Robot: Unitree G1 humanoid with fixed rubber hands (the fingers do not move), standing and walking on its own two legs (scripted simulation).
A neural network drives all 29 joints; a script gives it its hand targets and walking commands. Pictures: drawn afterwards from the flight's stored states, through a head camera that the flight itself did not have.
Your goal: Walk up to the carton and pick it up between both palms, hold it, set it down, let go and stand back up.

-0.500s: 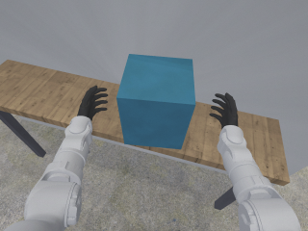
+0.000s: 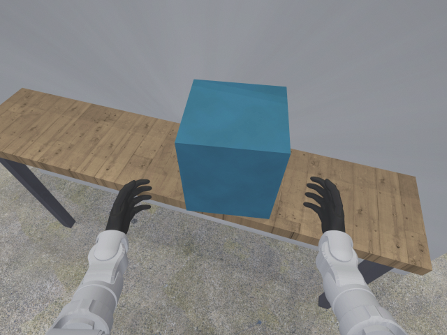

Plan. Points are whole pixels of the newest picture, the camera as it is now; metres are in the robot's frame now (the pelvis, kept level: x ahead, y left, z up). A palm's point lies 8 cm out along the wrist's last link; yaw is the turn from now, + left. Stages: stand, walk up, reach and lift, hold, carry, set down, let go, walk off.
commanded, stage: set down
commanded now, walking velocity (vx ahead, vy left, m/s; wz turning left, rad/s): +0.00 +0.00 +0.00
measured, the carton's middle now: (233, 152) +0.51 +0.00 -0.02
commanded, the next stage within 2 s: let go in 1.62 s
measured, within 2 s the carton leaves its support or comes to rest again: neither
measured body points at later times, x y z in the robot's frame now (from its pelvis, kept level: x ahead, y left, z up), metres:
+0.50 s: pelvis +0.02 +0.00 +0.00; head +0.07 +0.02 +0.44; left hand +0.27 +0.23 -0.06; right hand +0.26 -0.20 -0.05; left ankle +0.01 +0.10 -0.74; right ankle +0.01 -0.11 -0.74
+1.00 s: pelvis +0.04 -0.01 +0.00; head +0.05 +0.02 +0.45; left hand +0.23 +0.23 -0.07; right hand +0.24 -0.21 -0.06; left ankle +0.01 +0.11 -0.74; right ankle +0.01 -0.11 -0.74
